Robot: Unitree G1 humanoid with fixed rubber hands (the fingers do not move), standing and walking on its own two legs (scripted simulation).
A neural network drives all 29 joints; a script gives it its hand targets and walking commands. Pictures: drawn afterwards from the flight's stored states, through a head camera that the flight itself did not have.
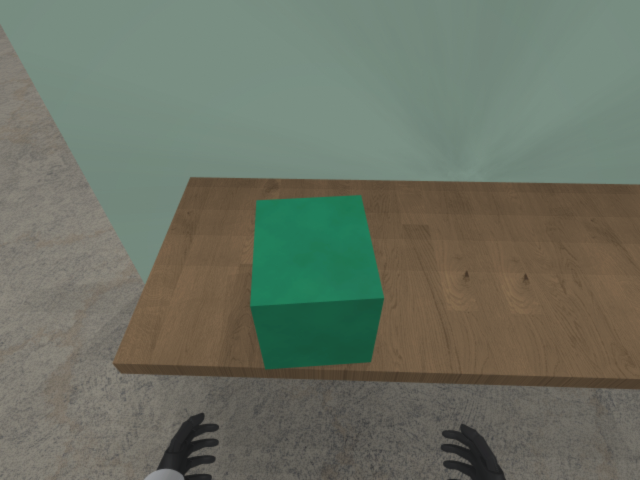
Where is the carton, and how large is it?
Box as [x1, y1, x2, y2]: [250, 195, 383, 368]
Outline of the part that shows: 360,195 256,200 250,307 265,368 370,361 383,295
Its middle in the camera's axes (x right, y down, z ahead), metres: -0.01 +0.08 +0.70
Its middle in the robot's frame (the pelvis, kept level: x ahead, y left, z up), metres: +0.48 +0.02 -0.09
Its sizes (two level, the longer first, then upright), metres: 0.227 0.191 0.203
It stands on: a table, 0.58 m high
